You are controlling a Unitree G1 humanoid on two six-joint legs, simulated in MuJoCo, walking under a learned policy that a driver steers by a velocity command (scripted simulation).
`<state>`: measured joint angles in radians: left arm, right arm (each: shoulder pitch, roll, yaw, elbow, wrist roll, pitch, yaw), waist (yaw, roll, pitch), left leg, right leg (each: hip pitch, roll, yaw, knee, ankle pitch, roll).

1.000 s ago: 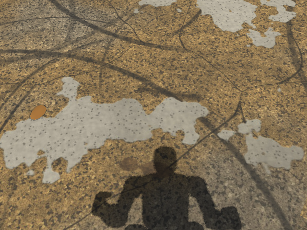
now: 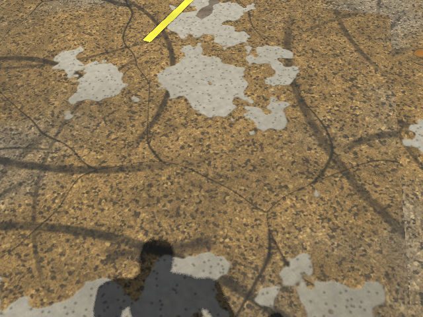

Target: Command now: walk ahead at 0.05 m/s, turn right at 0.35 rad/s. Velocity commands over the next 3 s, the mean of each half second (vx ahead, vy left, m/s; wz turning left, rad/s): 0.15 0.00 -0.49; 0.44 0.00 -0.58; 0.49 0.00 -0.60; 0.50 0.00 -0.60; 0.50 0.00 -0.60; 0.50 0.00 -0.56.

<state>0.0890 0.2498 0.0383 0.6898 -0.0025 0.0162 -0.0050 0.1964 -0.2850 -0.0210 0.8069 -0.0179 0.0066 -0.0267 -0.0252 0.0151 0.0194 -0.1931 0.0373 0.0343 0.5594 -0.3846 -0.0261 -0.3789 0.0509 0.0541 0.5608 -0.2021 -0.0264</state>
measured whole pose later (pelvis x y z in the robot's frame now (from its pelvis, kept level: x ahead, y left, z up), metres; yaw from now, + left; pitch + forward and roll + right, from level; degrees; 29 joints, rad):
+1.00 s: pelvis +0.24 -0.11 +0.00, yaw -33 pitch +2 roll -1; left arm 0.39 0.30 0.08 0.75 -0.03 -0.04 0.02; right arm 0.03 -0.29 -0.04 0.65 0.01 -0.11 0.03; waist 0.09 0.04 0.02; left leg -0.50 0.01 -0.06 0.49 -0.03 -0.03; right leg -0.02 0.08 0.19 0.43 -0.43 -0.04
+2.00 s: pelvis +0.59 -0.52 +0.00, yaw -69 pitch +1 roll -1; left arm 0.39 0.31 0.08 0.74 -0.02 -0.03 0.02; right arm 0.02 -0.29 -0.04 0.66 0.00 -0.11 0.03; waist 0.09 0.05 0.02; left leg -0.49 0.00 -0.07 0.48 -0.02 -0.02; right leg -0.05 0.11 0.22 0.47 -0.43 -0.06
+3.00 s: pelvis +0.66 -1.06 +0.00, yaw -103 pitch +1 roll -1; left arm 0.38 0.30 0.07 0.74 -0.02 -0.04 0.02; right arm 0.03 -0.29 -0.03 0.68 0.00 -0.10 0.04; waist 0.08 0.05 0.02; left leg -0.50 0.01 -0.05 0.49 0.00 -0.02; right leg -0.05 0.11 0.19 0.45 -0.41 -0.06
